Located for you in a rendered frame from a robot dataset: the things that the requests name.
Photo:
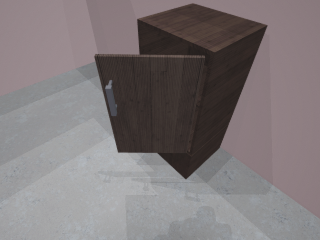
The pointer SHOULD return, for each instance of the cupboard door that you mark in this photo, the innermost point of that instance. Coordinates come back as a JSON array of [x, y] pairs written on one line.
[[156, 97]]

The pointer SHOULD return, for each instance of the handle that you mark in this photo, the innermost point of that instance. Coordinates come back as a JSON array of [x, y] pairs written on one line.
[[111, 99]]

